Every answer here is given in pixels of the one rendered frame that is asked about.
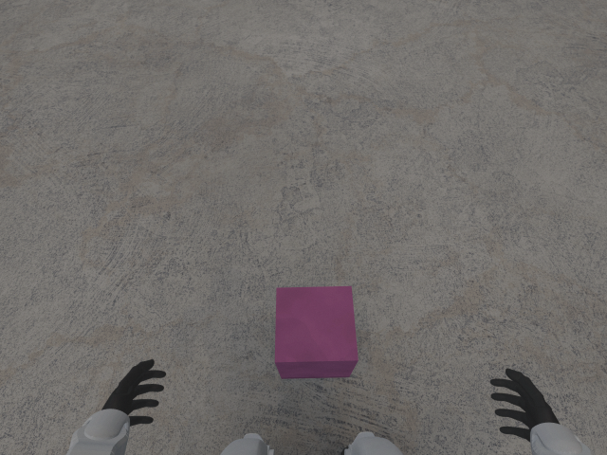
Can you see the robot right hand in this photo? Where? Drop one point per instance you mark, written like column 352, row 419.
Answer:
column 537, row 411

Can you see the robot left forearm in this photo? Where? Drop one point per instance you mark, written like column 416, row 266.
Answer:
column 106, row 432

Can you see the robot left hand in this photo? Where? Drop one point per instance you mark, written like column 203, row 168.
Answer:
column 128, row 388

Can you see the robot right shin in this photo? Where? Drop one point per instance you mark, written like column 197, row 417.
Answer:
column 365, row 434

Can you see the robot shin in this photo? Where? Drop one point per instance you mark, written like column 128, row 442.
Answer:
column 365, row 434
column 253, row 435

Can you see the robot left shin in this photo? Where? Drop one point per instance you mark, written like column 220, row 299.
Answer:
column 253, row 435

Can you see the robot right forearm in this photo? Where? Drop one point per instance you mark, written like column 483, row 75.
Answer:
column 556, row 439

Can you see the carton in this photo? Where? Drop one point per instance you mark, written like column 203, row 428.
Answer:
column 315, row 334

